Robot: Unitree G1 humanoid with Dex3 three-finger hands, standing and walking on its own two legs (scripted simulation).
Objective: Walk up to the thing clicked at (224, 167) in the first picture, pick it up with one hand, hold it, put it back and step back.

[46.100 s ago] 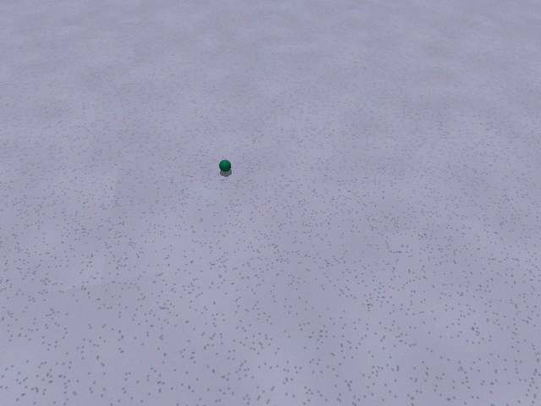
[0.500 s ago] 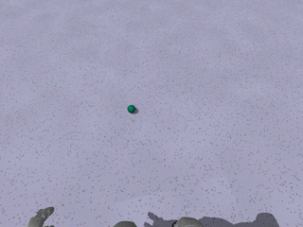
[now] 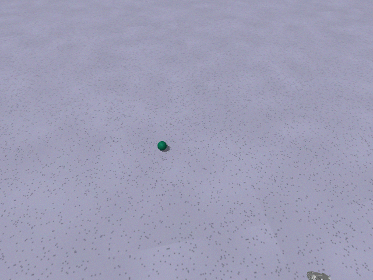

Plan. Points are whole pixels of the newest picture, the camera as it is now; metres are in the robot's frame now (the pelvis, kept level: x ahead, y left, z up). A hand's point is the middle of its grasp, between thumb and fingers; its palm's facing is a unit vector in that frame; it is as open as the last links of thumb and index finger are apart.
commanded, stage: step back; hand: left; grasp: from above
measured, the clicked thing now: (162, 145) +1.10 +0.20 -0.73
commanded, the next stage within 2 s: stand in 0.72 s
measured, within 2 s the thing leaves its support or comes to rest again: neither
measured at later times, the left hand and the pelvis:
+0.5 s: hand out of the picture +0.12 +0.28 -0.15, palm faces -0.02 -0.93 -0.38, open 7.4 cm; pelvis +0.03 +0.02 +0.00, yaw -2 degrees
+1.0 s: hand out of the picture +0.14 +0.26 -0.14, palm faces -0.05 -0.94 -0.34, open 7.4 cm; pelvis +0.05 +0.01 +0.01, yaw -1 degrees
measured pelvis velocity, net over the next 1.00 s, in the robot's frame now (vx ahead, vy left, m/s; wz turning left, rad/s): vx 0.05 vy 0.01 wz -0.02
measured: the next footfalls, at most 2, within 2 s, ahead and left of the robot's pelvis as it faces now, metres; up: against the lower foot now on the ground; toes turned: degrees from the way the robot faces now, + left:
none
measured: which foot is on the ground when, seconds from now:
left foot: down 0.00-1.00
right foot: down 0.00-1.00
